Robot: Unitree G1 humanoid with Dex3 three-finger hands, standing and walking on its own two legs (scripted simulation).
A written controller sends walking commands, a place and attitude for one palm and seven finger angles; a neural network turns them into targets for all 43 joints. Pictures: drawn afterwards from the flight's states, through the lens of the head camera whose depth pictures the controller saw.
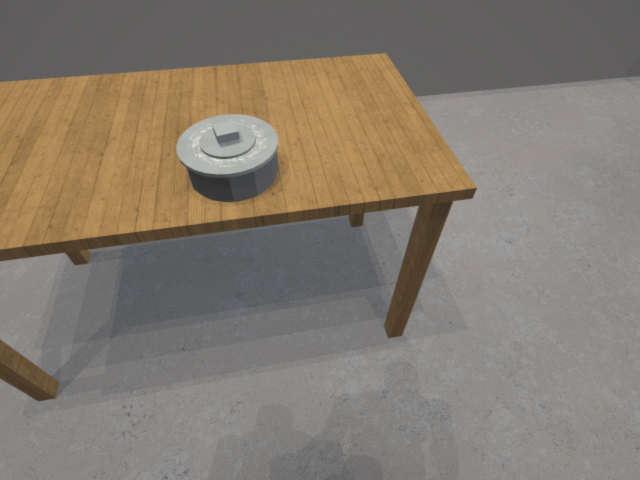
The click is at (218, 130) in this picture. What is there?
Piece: lid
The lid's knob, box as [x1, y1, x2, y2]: [212, 120, 239, 143]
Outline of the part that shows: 232,120 212,125 214,133 219,143 239,138 238,132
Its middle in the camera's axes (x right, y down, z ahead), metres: -0.18 -0.20 +0.74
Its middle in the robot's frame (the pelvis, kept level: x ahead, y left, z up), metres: +0.69 +0.22 +0.04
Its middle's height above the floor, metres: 0.81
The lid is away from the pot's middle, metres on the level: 0.00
